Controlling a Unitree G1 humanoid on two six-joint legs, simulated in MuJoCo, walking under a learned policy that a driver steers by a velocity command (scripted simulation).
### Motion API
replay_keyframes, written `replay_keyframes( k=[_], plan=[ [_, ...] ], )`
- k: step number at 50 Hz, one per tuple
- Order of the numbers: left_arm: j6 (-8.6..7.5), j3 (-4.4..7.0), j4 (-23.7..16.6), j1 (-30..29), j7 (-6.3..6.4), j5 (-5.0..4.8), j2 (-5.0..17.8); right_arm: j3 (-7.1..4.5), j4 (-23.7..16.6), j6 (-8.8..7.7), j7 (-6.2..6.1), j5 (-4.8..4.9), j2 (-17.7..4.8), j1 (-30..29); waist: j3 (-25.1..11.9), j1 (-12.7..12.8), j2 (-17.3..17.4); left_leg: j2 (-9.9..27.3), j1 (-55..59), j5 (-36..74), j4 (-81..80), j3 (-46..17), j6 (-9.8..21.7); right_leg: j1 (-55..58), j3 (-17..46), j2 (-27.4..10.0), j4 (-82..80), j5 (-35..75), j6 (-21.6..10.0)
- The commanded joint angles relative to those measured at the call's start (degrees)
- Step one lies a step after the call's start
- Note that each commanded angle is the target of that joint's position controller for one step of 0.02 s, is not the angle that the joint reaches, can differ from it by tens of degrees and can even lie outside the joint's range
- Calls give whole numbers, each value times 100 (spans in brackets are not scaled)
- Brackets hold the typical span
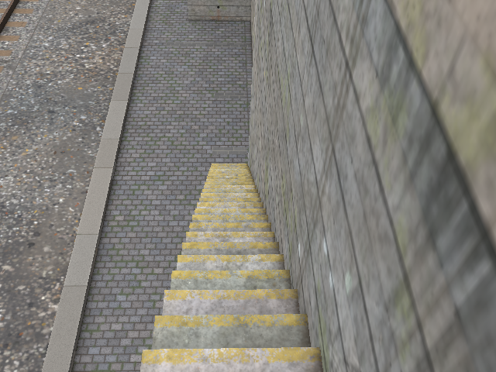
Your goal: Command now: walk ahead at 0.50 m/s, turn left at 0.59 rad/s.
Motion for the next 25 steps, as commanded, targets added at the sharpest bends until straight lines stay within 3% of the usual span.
replay_keyframes(
  k=[1, 2, 3, 4, 5, 6, 7, 8, 9, 10, 11, 12, 13, 14, 15, 16, 17, 18, 19, 20, 21, 22, 23, 24, 25],
  plan=[
    [-22, 137, -1031, -1512, -252, 206, 400, -438, -33, -431, -347, 434, -1460, 1519, -285, -1003, 2062, 172, 2673, 2208, -3064, -1739, 1420, -2654, -235, 1179, 3533, 158, -430],
    [-106, 69, -1371, -2006, -368, 9, 211, -279, -64, -574, -269, 414, -1513, 2205, -751, -1265, 1602, 726, 3381, 4468, -2941, -3263, 1967, -3694, 832, 1609, 4351, -340, -249],
    [-212, -1, -1386, -2214, -360, -174, -39, -221, 45, -623, -111, 307, -1187, 2147, -289, -1300, 836, 1091, 3638, 3880, -2793, -3783, 1812, -4847, 1271, 1523, 4174, -143, -236],
    [-290, 38, -1101, -1974, -290, -183, 112, -104, -93, -562, 36, 367, -999, 1563, 4, -1014, 823, 1282, 2977, 2394, -2387, -4645, 1948, -5272, 1661, 1229, 4243, 237, -205],
    [-288, 77, -858, -1942, -261, -22, 315, -16, -104, -454, 81, 335, -805, 1343, 127, -903, 134, 1232, 2648, 1729, -1907, -4875, 2029, -5437, 1787, 1079, 4028, 676, -221],
    [-222, -33, -471, -1403, -285, 204, 202, 92, -198, -318, 44, 152, -563, 432, 128, -434, -171, 1031, 1779, 1078, -1400, -4173, 1663, -4960, 1857, 817, 3293, 1805, -363],
    [-166, -37, -330, -1216, -258, 308, 188, 176, -347, -211, 5, 115, -463, 22, 145, -160, 93, 800, 684, 909, -1453, -3760, 1516, -4022, 1504, 811, 3066, 2073, -451],
    [-127, -61, -362, -1188, -265, 355, 44, 238, -318, -192, -71, 82, -400, 40, 51, -91, 310, 558, 53, 650, -1416, -3456, 1454, -3350, 1123, 946, 3133, 2170, -437],
    [-168, -123, -164, -1094, -360, 558, -75, 454, -232, -190, -206, 155, 255, 362, 83, -319, 167, -43, -148, -840, -725, -2581, 1137, -3055, 1260, 872, 2024, 3796, -431],
    [-175, -81, -197, -1229, -409, 539, -129, 478, -196, -185, -275, 228, 177, 606, 94, -393, 409, -63, -592, -1133, -502, -2415, 1136, -2531, 1008, 918, 1709, 3931, -435],
    [-215, -97, -228, -1330, -456, 292, -166, 508, -157, -179, -413, 420, 193, 854, 139, -598, -256, -669, -1778, -1894, -270, -1590, 999, -907, 531, 1187, 524, 4944, -329],
    [-112, -104, -328, -1093, -612, 155, -381, 455, -105, -134, -381, 374, -180, 601, 227, -379, 330, -783, -3142, -2235, -773, -1108, 1013, 974, 91, 1461, -16, 4536, -359],
    [-42, -162, -564, -1332, -721, 51, -535, 360, -54, -130, -268, 264, -568, 576, 472, -443, 470, -552, -3625, -2527, -963, -1604, 1270, 1720, 146, 1501, -314, 3882, -201],
    [4, -180, -590, -1021, -744, 202, -541, 346, -80, -140, -157, 77, -743, 304, 521, -278, 555, -363, -4143, -2573, -700, -2289, 1536, 2229, 424, 1464, 519, 4474, -232],
    [-20, -78, -309, -167, -639, 202, -340, 332, -328, -205, -113, 112, -852, -263, 572, 228, 116, -202, -3782, -1658, -74, -2631, 1440, 2484, 591, 1505, 17, 3945, -379],
    [19, 48, 124, 1040, -489, 227, 46, 277, -525, -316, -81, 68, -872, -682, 348, 800, -892, -232, -3285, -502, 1219, -2374, 1067, 3050, 556, 1608, -913, 3760, -415],
    [22, 129, 110, 898, -390, -76, 272, 259, -323, -310, 7, 522, -817, 126, 697, 405, -642, -147, -1533, 458, 1384, -2546, 812, 2320, 925, 1199, -4517, 2890, -453],
    [100, 114, 105, 566, -362, -94, 364, 346, 78, -181, 281, 270, -680, 745, 634, 102, -91, -171, -1629, 1243, 2490, -2907, 732, 3358, 1334, 611, -4900, 3767, -811],
    [97, 34, 461, 1736, -336, -7, -52, 451, 377, -181, 523, 21, -198, 1030, -504, 308, -86, -48, -2766, -74, 4282, -2394, 320, 5075, 1802, -232, -2766, 5350, -1772],
    [86, 136, 468, 1509, -505, 42, 301, 512, 429, -211, 552, 75, 319, 2114, -1526, -373, -926, -356, -4851, -2930, 6359, -1368, -4, 6429, 2361, -1458, -669, 8676, -3139],
    [48, 414, 155, 759, -491, 48, 791, 404, -297, -144, 450, 178, -167, 1234, -1048, -72, -496, -28, -5500, -2376, 6791, -1416, -509, 5030, 4165, -2272, -1630, 7115, -3529],
    [-47, 319, 116, 388, -424, -83, 462, 459, -532, -15, 301, 23, -139, 21, -551, 92, 330, 400, -5989, -2124, 5828, -1513, -452, 4151, 4297, -2202, -2274, 4993, -3161],
    [-228, -100, 137, -216, -295, -31, -974, 575, -545, 125, 140, -71, 249, -520, 36, -249, 1159, 913, -5801, -587, 3513, -1410, -304, 2859, 2776, -1177, -2463, 3463, -2219],
    [-220, -48, 268, -424, -186, -150, -884, 631, -125, 216, 140, -107, 413, -86, 523, -341, 552, 1315, -4208, 155, 1896, -1240, -183, 892, 1946, -673, -2746, 3210, -2186],
    [-310, -68, 201, -738, -160, -217, -897, 459, 439, 220, 169, -141, 193, 707, 721, -655, 369, 1330, -1192, 2358, 74, -891, -16, -2023, 927, 164, -2336, 2085, -1812]
  ],
)
Next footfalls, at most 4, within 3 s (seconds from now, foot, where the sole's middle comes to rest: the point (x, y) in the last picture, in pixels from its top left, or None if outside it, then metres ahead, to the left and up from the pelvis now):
0.36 right None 0.20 -0.06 -0.92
0.60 left None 0.27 0.24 -0.92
1.04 right None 0.42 0.09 -1.13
1.42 left None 0.44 0.30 -1.12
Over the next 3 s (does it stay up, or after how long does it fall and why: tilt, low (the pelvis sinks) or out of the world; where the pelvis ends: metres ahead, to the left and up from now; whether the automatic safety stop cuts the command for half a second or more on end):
stays up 1.03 -0.03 -0.98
